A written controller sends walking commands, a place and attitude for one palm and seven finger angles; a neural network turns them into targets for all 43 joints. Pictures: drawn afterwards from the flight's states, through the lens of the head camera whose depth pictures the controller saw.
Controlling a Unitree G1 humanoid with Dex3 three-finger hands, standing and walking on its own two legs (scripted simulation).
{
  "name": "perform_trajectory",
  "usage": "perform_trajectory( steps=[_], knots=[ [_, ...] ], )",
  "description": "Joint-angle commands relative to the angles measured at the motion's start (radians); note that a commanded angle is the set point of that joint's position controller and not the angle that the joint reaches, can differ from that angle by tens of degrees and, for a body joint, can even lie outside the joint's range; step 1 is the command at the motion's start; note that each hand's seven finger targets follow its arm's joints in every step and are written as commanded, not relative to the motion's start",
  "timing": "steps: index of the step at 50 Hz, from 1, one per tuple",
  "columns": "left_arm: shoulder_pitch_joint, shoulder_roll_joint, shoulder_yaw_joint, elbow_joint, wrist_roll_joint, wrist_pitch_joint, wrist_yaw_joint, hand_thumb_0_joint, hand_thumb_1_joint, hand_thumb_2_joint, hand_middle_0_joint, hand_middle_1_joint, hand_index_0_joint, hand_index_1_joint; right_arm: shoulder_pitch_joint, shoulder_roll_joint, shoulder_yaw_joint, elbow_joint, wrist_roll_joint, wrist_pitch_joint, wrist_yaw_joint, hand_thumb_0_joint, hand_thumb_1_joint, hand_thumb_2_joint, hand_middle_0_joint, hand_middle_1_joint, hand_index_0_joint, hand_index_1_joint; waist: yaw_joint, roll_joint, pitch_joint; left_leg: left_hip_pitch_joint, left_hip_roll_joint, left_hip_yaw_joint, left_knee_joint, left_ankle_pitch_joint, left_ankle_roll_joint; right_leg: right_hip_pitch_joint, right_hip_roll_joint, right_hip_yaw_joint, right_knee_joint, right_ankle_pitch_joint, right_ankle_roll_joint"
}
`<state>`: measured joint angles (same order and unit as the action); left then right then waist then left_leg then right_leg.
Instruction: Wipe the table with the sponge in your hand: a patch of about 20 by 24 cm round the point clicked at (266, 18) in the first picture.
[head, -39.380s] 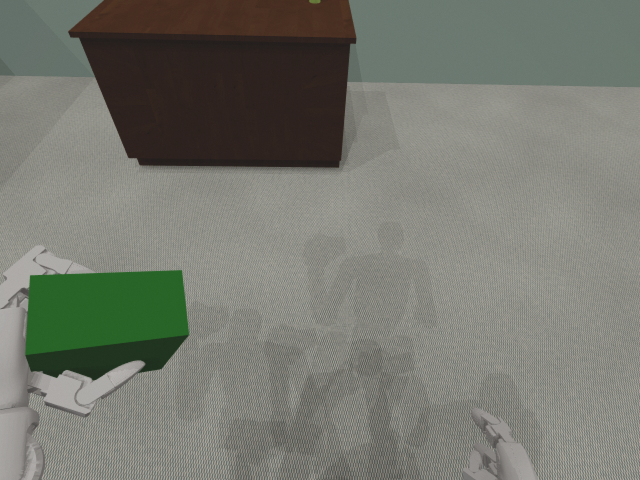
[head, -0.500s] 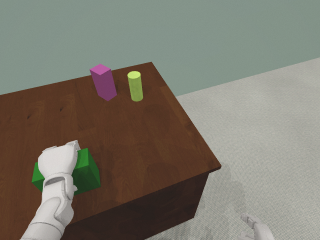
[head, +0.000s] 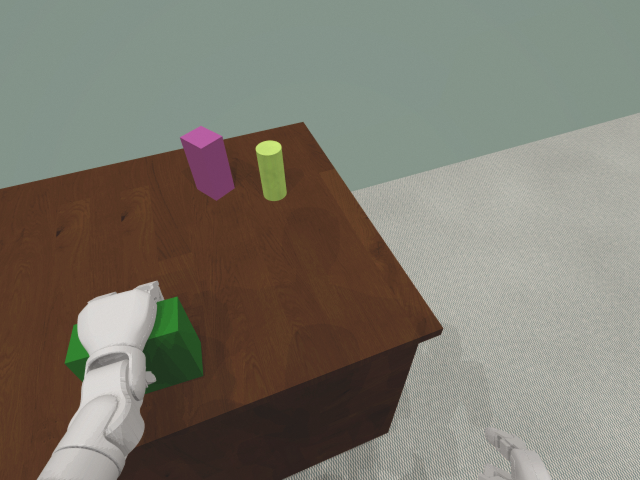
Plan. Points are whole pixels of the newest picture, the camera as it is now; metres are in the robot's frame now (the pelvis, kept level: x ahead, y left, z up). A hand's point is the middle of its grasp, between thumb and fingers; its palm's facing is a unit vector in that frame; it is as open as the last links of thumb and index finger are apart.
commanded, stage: lift the sponge slowly off the table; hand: left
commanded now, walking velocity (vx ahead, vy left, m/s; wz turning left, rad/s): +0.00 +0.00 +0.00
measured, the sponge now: (146, 358) +0.28 +0.29 -0.04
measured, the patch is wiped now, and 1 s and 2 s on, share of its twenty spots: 1.00 1.00 1.00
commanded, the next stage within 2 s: bring the sponge back beside the body in 1.72 s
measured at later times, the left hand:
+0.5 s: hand (137, 345) +0.27 +0.27 +0.02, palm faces -0.05 -0.09 -0.99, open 10.4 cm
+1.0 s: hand (131, 328) +0.27 +0.27 +0.06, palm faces -0.05 -0.08 -1.00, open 10.4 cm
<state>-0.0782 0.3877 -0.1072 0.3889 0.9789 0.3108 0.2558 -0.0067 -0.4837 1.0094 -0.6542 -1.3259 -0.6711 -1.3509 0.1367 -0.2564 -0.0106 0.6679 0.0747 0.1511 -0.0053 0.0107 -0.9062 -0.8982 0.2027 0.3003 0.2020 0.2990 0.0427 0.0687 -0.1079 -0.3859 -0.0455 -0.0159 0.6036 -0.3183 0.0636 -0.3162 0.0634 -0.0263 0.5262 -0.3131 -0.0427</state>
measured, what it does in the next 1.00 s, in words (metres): stands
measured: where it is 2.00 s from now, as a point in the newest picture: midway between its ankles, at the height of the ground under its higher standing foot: outside the picture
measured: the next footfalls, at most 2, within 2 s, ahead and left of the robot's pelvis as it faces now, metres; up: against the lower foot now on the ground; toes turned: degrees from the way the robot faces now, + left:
none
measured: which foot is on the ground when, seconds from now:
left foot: down 0.00-1.00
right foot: down 0.00-1.00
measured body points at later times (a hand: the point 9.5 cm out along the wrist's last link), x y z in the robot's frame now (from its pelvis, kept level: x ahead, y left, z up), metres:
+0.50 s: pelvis -0.01 -0.01 +0.01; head -0.01 -0.03 +0.45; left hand +0.26 +0.27 +0.08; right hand +0.20 -0.22 -0.10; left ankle -0.01 +0.08 -0.73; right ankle -0.03 -0.10 -0.73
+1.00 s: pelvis -0.01 -0.03 +0.01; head -0.01 -0.06 +0.46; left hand +0.27 +0.27 +0.11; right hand +0.19 -0.25 -0.10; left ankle -0.01 +0.08 -0.73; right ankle -0.03 -0.10 -0.73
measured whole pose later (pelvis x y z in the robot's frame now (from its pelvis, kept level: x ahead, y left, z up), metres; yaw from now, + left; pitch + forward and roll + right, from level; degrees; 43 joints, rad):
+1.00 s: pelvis -0.01 -0.03 +0.01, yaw +0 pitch +1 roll +0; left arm -0.10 0.44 -0.09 0.28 0.93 0.30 0.11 -0.01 -0.51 1.01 -0.69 -1.30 -0.70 -1.32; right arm 0.09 -0.27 0.01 0.69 0.07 0.12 -0.04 0.01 -0.91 -0.90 0.20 0.30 0.20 0.30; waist 0.07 0.09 -0.04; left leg -0.23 -0.03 -0.03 0.46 -0.24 0.03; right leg -0.17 0.08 -0.03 0.41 -0.25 -0.07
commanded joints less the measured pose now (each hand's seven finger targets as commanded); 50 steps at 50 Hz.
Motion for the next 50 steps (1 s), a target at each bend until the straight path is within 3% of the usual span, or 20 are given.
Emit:
perform_trajectory(
  steps=[1, 6, 13, 14, 15, 16, 19, 20, 21, 23, 28, 30, 36, 38, 40, 41, 43, 47, 48, 50],
  knots=[
    [-0.156, 0.135, 0.066, -0.207, -0.022, -0.018, 0.002, 0.000, 0.100, 1.300, -1.200, -1.600, -1.200, -1.600, -0.155, -0.122, -0.047, -0.154, 0.000, -0.053, -0.006, 0.000, -0.900, -0.900, 0.200, 0.300, 0.200, 0.300, 0.015, -0.013, -0.208, 0.172, 0.028, -0.082, -0.073, 0.389, -0.017, 0.077, -0.002, 0.027, -0.037, 0.355, -0.042],
    [-0.183, 0.127, 0.047, -0.244, -0.017, -0.007, 0.005, 0.000, 0.100, 1.300, -1.200, -1.600, -1.200, -1.600, -0.167, -0.119, -0.045, -0.152, -0.001, -0.057, -0.005, 0.000, -0.900, -0.900, 0.200, 0.300, 0.200, 0.300, 0.008, -0.013, -0.168, 0.188, 0.035, -0.094, -0.089, 0.369, -0.022, 0.056, 0.001, 0.022, -0.048, 0.311, -0.041],
    [-0.257, 0.145, 0.043, -0.286, 0.002, -0.004, 0.002, 0.000, 0.100, 1.300, -1.200, -1.600, -1.200, -1.600, -0.176, -0.111, -0.039, -0.142, -0.006, -0.064, -0.015, 0.000, -0.900, -0.900, 0.200, 0.300, 0.200, 0.300, 0.010, -0.006, -0.200, 0.236, 0.029, -0.086, -0.095, 0.383, -0.017, 0.085, -0.002, 0.028, -0.059, 0.326, -0.043],
    [-0.265, 0.182, 0.073, -0.283, 0.013, -0.004, 0.003, 0.000, 0.100, 1.300, -1.200, -1.600, -1.200, -1.600, -0.179, -0.115, -0.037, -0.134, -0.008, -0.061, -0.015, 0.000, -0.900, -0.900, 0.200, 0.300, 0.200, 0.300, 0.017, -0.001, -0.201, 0.234, 0.028, -0.089, -0.099, 0.387, -0.021, 0.093, -0.003, 0.030, -0.062, 0.334, -0.046],
    [-0.245, 0.170, 0.065, -0.285, 0.013, -0.003, 0.001, 0.000, 0.100, 1.300, -1.200, -1.600, -1.200, -1.600, -0.183, -0.111, -0.034, -0.141, -0.010, -0.061, -0.015, 0.000, -0.900, -0.900, 0.200, 0.300, 0.200, 0.300, 0.021, 0.001, -0.197, 0.225, 0.023, -0.082, -0.104, 0.383, -0.018, 0.108, -0.003, 0.030, -0.063, 0.337, -0.046],
    [-0.263, 0.219, 0.110, -0.305, 0.015, -0.005, 0.003, 0.000, 0.100, 1.300, -1.200, -1.600, -1.200, -1.600, -0.188, -0.116, -0.034, -0.139, -0.010, -0.059, -0.016, 0.000, -0.900, -0.900, 0.200, 0.300, 0.200, 0.300, 0.028, 0.018, -0.206, 0.228, 0.024, -0.087, -0.111, 0.386, -0.021, 0.120, -0.001, 0.041, -0.063, 0.338, -0.050],
    [-0.287, 0.210, 0.097, -0.298, 0.024, -0.002, 0.002, 0.000, 0.100, 1.300, -1.200, -1.600, -1.200, -1.600, -0.197, -0.110, -0.028, -0.136, -0.010, -0.060, -0.020, 0.000, -0.900, -0.900, 0.200, 0.300, 0.200, 0.300, 0.025, 0.001, -0.196, 0.223, 0.016, -0.078, -0.116, 0.365, -0.014, 0.129, -0.005, 0.039, -0.075, 0.337, -0.047],
    [-0.286, 0.199, 0.088, -0.305, 0.017, -0.003, -0.001, 0.000, 0.100, 1.300, -1.200, -1.600, -1.200, -1.600, -0.201, -0.108, -0.029, -0.139, -0.010, -0.062, -0.022, 0.000, -0.900, -0.900, 0.200, 0.300, 0.200, 0.300, 0.021, 0.006, -0.184, 0.227, 0.017, -0.067, -0.117, 0.364, -0.011, 0.131, -0.007, 0.042, -0.081, 0.347, -0.045],
    [-0.280, 0.247, 0.136, -0.310, 0.012, -0.003, -0.001, 0.000, 0.100, 1.300, -1.200, -1.600, -1.200, -1.600, -0.203, -0.114, -0.029, -0.136, -0.009, -0.061, -0.022, 0.000, -0.900, -0.900, 0.200, 0.300, 0.200, 0.300, 0.032, 0.013, -0.197, 0.226, 0.017, -0.079, -0.124, 0.370, -0.015, 0.147, -0.004, 0.050, -0.080, 0.344, -0.050],
    [-0.286, 0.197, 0.085, -0.310, 0.003, 0.001, -0.013, 0.000, 0.100, 1.300, -1.200, -1.600, -1.200, -1.600, -0.208, -0.107, -0.025, -0.143, -0.006, -0.064, -0.024, 0.000, -0.900, -0.900, 0.200, 0.300, 0.200, 0.300, 0.019, 0.001, -0.178, 0.227, 0.014, -0.067, -0.127, 0.349, -0.008, 0.144, -0.008, 0.048, -0.092, 0.340, -0.044],
    [-0.295, 0.192, 0.066, -0.311, -0.009, 0.003, -0.050, 0.000, 0.100, 1.300, -1.200, -1.600, -1.200, -1.600, -0.215, -0.108, -0.022, -0.149, -0.004, -0.068, -0.028, 0.000, -0.900, -0.900, 0.200, 0.300, 0.200, 0.300, 0.018, 0.004, -0.165, 0.232, 0.008, -0.063, -0.141, 0.327, -0.001, 0.158, -0.011, 0.049, -0.112, 0.323, -0.043],
    [-0.314, 0.207, 0.073, -0.306, -0.008, -0.002, -0.063, 0.000, 0.100, 1.300, -1.200, -1.600, -1.200, -1.600, -0.214, -0.112, -0.020, -0.142, -0.004, -0.067, -0.029, 0.000, -0.900, -0.900, 0.200, 0.300, 0.200, 0.300, 0.013, -0.017, -0.157, 0.229, 0.006, -0.058, -0.144, 0.318, 0.002, 0.162, -0.012, 0.057, -0.122, 0.330, -0.041],
    [-0.290, 0.276, 0.146, -0.326, -0.010, -0.023, -0.075, 0.000, 0.100, 1.300, -1.200, -1.600, -1.200, -1.600, -0.223, -0.117, -0.020, -0.144, -0.005, -0.069, -0.032, 0.000, -0.900, -0.900, 0.200, 0.300, 0.200, 0.300, 0.035, -0.003, -0.154, 0.217, 0.000, -0.057, -0.165, 0.313, 0.004, 0.201, -0.014, 0.078, -0.136, 0.335, -0.042],
    [-0.316, 0.265, 0.128, -0.320, -0.015, -0.024, -0.075, 0.000, 0.100, 1.300, -1.200, -1.600, -1.200, -1.600, -0.222, -0.114, -0.018, -0.145, -0.002, -0.073, -0.035, 0.000, -0.900, -0.900, 0.200, 0.300, 0.200, 0.300, 0.024, -0.008, -0.134, 0.213, 0.000, -0.050, -0.169, 0.291, 0.007, 0.190, -0.016, 0.071, -0.145, 0.311, -0.038],
    [-0.307, 0.279, 0.140, -0.311, -0.016, -0.023, -0.077, 0.000, 0.100, 1.300, -1.200, -1.600, -1.200, -1.600, -0.223, -0.115, -0.019, -0.142, -0.003, -0.074, -0.037, 0.000, -0.900, -0.900, 0.200, 0.300, 0.200, 0.300, 0.030, -0.014, -0.149, 0.211, -0.004, -0.041, -0.170, 0.293, 0.008, 0.213, -0.019, 0.075, -0.147, 0.324, -0.036],
    [-0.315, 0.315, 0.173, -0.322, -0.021, -0.025, -0.078, 0.000, 0.100, 1.300, -1.200, -1.600, -1.200, -1.600, -0.228, -0.120, -0.018, -0.142, -0.001, -0.073, -0.038, 0.000, -0.900, -0.900, 0.200, 0.300, 0.200, 0.300, 0.035, 0.008, -0.147, 0.212, -0.004, -0.049, -0.178, 0.289, 0.007, 0.215, -0.016, 0.087, -0.151, 0.310, -0.040],
    [-0.343, 0.289, 0.140, -0.312, -0.022, -0.024, -0.086, 0.000, 0.100, 1.300, -1.200, -1.600, -1.200, -1.600, -0.226, -0.116, -0.017, -0.141, 0.001, -0.076, -0.042, 0.000, -0.900, -0.900, 0.200, 0.300, 0.200, 0.300, 0.023, -0.008, -0.135, 0.212, -0.005, -0.042, -0.177, 0.279, 0.010, 0.206, -0.019, 0.081, -0.157, 0.304, -0.035],
    [-0.346, 0.311, 0.155, -0.317, -0.027, -0.024, -0.105, 0.000, 0.100, 1.300, -1.200, -1.600, -1.200, -1.600, -0.231, -0.119, -0.015, -0.135, 0.002, -0.082, -0.045, 0.000, -0.900, -0.900, 0.200, 0.300, 0.200, 0.300, 0.029, -0.014, -0.156, 0.227, -0.010, -0.043, -0.176, 0.297, 0.013, 0.230, -0.022, 0.086, -0.163, 0.338, -0.033],
    [-0.342, 0.286, 0.132, -0.332, -0.030, -0.030, -0.111, 0.000, 0.100, 1.300, -1.200, -1.600, -1.200, -1.600, -0.224, -0.118, -0.017, -0.142, 0.001, -0.085, -0.043, 0.000, -0.900, -0.900, 0.200, 0.300, 0.200, 0.300, 0.021, -0.004, -0.153, 0.227, -0.006, -0.039, -0.178, 0.301, 0.012, 0.226, -0.022, 0.083, -0.160, 0.343, -0.033],
    [-0.306, 0.303, 0.153, -0.335, -0.036, -0.031, -0.117, 0.000, 0.100, 1.300, -1.200, -1.600, -1.200, -1.600, -0.229, -0.119, -0.019, -0.144, 0.000, -0.087, -0.041, 0.000, -0.900, -0.900, 0.200, 0.300, 0.200, 0.300, 0.033, -0.010, -0.159, 0.233, -0.008, -0.039, -0.177, 0.313, 0.013, 0.243, -0.025, 0.087, -0.163, 0.367, -0.032]
  ],
)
